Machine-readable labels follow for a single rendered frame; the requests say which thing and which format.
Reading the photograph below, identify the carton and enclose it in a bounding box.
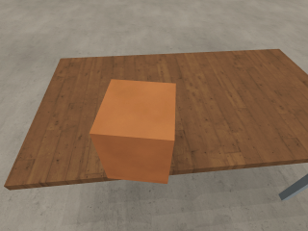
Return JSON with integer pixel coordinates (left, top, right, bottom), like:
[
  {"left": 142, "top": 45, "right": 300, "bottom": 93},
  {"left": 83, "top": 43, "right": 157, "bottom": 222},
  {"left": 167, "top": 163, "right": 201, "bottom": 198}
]
[{"left": 90, "top": 79, "right": 176, "bottom": 184}]

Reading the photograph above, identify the table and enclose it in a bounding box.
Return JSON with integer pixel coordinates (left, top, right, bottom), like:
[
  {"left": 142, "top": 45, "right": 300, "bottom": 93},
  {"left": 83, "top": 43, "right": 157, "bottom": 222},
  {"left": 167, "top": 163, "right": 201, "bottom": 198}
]
[{"left": 4, "top": 49, "right": 308, "bottom": 201}]

